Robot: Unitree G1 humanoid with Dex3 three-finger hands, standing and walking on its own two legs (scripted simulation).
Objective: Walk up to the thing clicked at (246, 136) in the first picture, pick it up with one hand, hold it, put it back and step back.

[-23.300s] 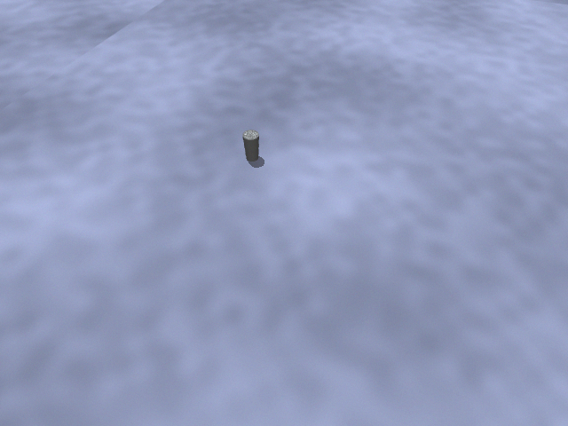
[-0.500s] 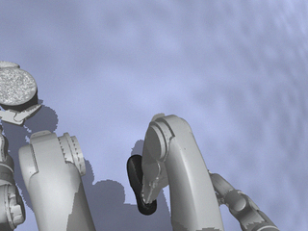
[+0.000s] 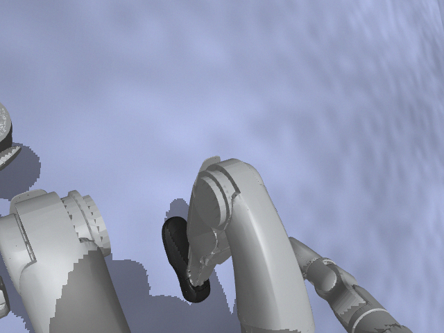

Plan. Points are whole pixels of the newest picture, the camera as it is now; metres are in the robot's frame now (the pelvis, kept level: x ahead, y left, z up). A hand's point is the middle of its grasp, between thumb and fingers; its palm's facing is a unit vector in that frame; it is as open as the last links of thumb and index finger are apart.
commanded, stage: lower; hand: left
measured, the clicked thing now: out of the picture +0.42 +0.25 -0.21
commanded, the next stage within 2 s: loosen in 0.08 s
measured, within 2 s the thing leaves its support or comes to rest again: rests again in 1.18 s
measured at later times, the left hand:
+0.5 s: hand out of the picture +0.43 +0.25 -0.17, palm faces +0.25 -0.97 +0.00, open 12.0 cm
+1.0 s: hand out of the picture +0.43 +0.26 -0.17, palm faces +0.24 -0.97 +0.01, open 16.5 cm
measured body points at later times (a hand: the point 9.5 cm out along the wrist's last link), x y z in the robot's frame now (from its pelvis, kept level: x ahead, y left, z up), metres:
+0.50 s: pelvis +0.00 +0.00 +0.00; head +0.23 +0.19 +0.33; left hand +0.41 +0.31 -0.17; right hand +0.17 -0.24 -0.04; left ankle +0.08 +0.13 -0.25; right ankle +0.13 -0.12 -0.25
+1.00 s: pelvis +0.00 +0.00 +0.00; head +0.23 +0.19 +0.33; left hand +0.41 +0.31 -0.17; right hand +0.16 -0.24 -0.03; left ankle +0.08 +0.13 -0.25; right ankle +0.13 -0.12 -0.25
